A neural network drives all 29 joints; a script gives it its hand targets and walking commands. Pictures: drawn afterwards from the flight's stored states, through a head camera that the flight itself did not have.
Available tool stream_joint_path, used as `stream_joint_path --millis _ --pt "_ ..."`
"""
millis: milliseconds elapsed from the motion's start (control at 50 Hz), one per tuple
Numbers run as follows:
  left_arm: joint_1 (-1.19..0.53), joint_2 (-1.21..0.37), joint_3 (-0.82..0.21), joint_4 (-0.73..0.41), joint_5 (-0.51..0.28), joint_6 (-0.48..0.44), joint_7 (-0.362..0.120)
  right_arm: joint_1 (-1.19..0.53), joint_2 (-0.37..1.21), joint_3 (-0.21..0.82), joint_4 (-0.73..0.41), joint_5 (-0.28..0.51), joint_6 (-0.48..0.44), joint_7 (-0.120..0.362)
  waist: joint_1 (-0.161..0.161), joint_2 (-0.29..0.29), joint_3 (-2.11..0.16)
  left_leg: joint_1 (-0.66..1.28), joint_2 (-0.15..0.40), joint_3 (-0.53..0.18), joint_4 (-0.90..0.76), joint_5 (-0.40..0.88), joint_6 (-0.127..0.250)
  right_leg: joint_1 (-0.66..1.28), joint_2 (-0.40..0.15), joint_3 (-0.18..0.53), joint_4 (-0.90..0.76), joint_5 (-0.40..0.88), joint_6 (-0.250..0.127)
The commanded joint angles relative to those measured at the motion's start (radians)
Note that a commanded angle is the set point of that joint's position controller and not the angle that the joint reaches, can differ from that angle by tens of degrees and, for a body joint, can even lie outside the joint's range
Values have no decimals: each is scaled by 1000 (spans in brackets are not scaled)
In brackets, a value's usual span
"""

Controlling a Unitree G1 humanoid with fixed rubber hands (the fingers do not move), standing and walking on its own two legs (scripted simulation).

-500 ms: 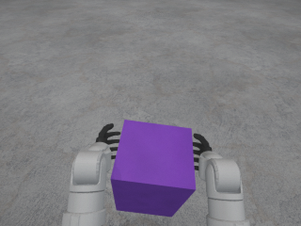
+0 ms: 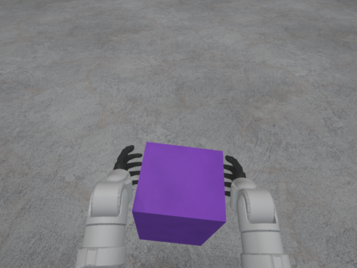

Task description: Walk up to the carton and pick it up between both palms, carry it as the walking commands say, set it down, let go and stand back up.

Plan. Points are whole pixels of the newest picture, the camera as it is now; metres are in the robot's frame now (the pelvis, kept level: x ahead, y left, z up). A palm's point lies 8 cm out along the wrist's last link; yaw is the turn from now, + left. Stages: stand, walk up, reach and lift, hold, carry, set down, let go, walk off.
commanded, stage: carry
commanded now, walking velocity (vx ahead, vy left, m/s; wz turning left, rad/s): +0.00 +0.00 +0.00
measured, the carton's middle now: (176, 199) +0.29 +0.00 -0.02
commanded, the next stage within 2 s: hold in 1.40 s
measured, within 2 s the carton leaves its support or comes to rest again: neither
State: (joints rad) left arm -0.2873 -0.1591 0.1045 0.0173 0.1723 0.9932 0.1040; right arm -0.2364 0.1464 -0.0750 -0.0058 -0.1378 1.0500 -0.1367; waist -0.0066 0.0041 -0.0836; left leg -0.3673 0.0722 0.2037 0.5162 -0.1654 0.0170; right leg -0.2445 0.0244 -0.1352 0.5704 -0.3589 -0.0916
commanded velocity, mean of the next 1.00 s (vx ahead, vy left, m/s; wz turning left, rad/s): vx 0.00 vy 0.00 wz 0.00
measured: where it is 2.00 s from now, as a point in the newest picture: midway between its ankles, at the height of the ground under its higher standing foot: outside the picture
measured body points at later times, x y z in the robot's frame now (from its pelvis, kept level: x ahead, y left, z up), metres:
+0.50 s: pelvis +0.02 +0.00 +0.00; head +0.00 -0.01 +0.45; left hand +0.32 +0.12 +0.04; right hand +0.31 -0.14 +0.03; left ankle +0.06 +0.12 -0.73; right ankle -0.03 -0.05 -0.73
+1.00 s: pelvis +0.02 +0.01 +0.00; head +0.00 +0.00 +0.45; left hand +0.33 +0.14 +0.05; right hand +0.31 -0.13 +0.03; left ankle +0.06 +0.12 -0.73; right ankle -0.03 -0.05 -0.73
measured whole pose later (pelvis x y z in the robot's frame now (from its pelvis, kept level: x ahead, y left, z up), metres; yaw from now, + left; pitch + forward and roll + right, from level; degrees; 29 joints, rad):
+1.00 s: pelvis +0.02 +0.01 +0.00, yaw +0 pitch +1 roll +1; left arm -0.26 -0.15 0.10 0.19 0.20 0.78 0.10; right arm -0.21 0.14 -0.08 0.18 -0.17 0.80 -0.13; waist -0.01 0.01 -0.08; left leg -0.33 0.07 0.20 0.52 -0.20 0.02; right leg -0.18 0.03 -0.14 0.52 -0.36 -0.08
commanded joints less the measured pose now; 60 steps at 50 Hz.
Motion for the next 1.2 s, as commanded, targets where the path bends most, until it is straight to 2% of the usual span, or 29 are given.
stream_joint_path --millis 0,20,40,100,140,160,200,220,240,260,300,340,400,440,500,540,600,640,660,740,760,840,880,1000,1060,1100,1140,1160,1180 --pt "-212 -739 -122 554 -11 -123 -209 -417 771 163 416 13 -202 207 6 -18 -364 186 85 -103 23 241 26 124 -192 158 -61 616 27" --pt "-231 -728 -232 291 -86 -207 -200 -473 752 267 151 79 -285 203 11 -43 -343 174 77 -92 30 298 20 128 -186 142 -45 743 41" --pt "-388 -914 -648 -391 -423 -121 -196 -555 930 639 -450 394 -190 203 6 -28 -355 176 87 -115 31 294 8 120 -176 139 -42 695 49" --pt "-287 -689 -107 491 6 -254 -200 -383 756 129 465 -22 -320 205 9 -82 -272 156 64 -84 30 6 7 79 -210 184 -131 643 39" --pt "-504 -883 -615 -392 -402 -214 -188 -613 928 611 -382 364 -280 195 7 -67 -298 173 67 -99 44 144 5 96 -198 171 -107 728 66" --pt "-509 -872 -559 -282 -361 -152 -196 -678 921 592 -330 353 -227 191 9 -79 -316 133 55 -84 90 103 -5 145 -223 188 -101 813 74" --pt "-298 -722 -213 333 -72 -251 -190 -401 767 235 302 73 -324 198 6 -27 -292 167 61 -75 35 124 10 137 -206 161 -90 793 57" --pt "-288 -677 -263 218 -94 -307 -181 -375 753 269 235 82 -373 195 5 -14 -306 182 62 -69 26 234 10 135 -191 153 -62 855 63" --pt "-364 -800 -555 -277 -326 -256 -178 -428 853 523 -225 292 -320 196 9 -35 -330 180 68 -74 58 245 -3 140 -197 152 -60 882 81" --pt "-507 -838 -558 -289 -334 -213 -183 -595 888 550 -264 316 -283 192 7 -9 -325 174 78 -84 74 214 5 147 -201 148 -75 808 76" --pt "-288 -749 -280 254 -109 -271 -195 -419 789 310 201 103 -342 201 2 -66 -285 179 80 -87 25 104 7 119 -192 154 -111 645 49" --pt "-380 -841 -551 -195 -319 -236 -186 -479 850 544 -208 298 -299 201 1 -31 -340 221 99 -109 26 225 8 116 -165 130 -95 593 50" --pt "-280 -694 -274 243 -74 -313 -189 -323 751 279 266 62 -381 208 2 13 -317 217 89 -92 18 215 11 115 -166 142 -113 500 39" --pt "-447 -827 -561 -261 -323 -270 -183 -527 850 549 -256 294 -341 199 -1 -40 -321 182 82 -92 35 164 -2 135 -174 152 -110 665 56" --pt "-244 -742 -306 237 -106 -276 -185 -436 746 352 102 125 -357 199 0 1 -295 235 100 -109 -3 196 13 81 -167 134 -122 469 27" --pt "-340 -811 -537 -189 -285 -219 -179 -530 838 562 -251 299 -292 194 6 -10 -306 201 92 -110 14 229 3 116 -162 138 -131 535 55" --pt "-311 -728 -345 150 -132 -256 -186 -405 768 365 141 137 -319 208 5 2 -282 213 101 -115 7 189 14 84 -183 152 -129 500 37" --pt "-357 -790 -468 -70 -245 -228 -187 -460 821 466 -69 225 -293 204 -2 -19 -293 215 89 -111 12 184 5 77 -170 140 -122 531 43" --pt "-336 -768 -355 152 -154 -245 -194 -455 793 368 102 131 -316 201 -1 -20 -293 205 93 -107 17 186 6 115 -182 149 -114 530 45" --pt "-401 -804 -436 -15 -228 -251 -193 -489 828 424 -7 204 -316 211 1 -9 -270 204 102 -135 -22 129 6 62 -176 158 -140 360 25" --pt "-354 -780 -327 214 -130 -262 -200 -472 797 329 177 121 -332 215 4 14 -250 206 100 -139 -15 149 8 37 -179 154 -163 351 28" --pt "-484 -868 -527 -211 -318 -225 -190 -627 884 541 -251 316 -296 198 -1 -15 -285 214 102 -129 -1 245 13 93 -162 127 -115 463 34" --pt "-315 -792 -346 144 -155 -239 -184 -432 807 377 85 165 -310 200 7 5 -325 239 109 -153 -19 258 30 103 -158 147 -113 375 22" --pt "-401 -844 -480 -137 -280 -232 -188 -579 838 495 -213 280 -303 201 5 -9 -324 205 88 -112 1 181 20 128 -179 139 -120 498 39" --pt "-317 -781 -413 4 -194 -215 -184 -410 807 409 12 198 -279 201 4 60 -307 228 87 -125 -18 228 23 90 -166 136 -108 444 29" --pt "-373 -831 -523 -177 -295 -180 -189 -481 835 523 -202 279 -250 201 13 3 -319 222 99 -123 -12 250 24 102 -160 120 -122 407 40" --pt "-335 -799 -444 -27 -227 -185 -191 -440 800 441 -67 209 -258 201 14 -42 -324 237 94 -122 -2 248 20 74 -166 126 -127 435 44" --pt "-241 -740 -275 278 -74 -222 -195 -363 753 290 238 68 -289 207 9 -2 -294 239 100 -138 -4 241 24 63 -169 140 -133 425 31" --pt "-348 -751 -406 -30 -200 -249 -195 -451 788 395 -36 181 -319 209 8 29 -292 231 96 -125 -13 183 21 74 -178 151 -145 418 35"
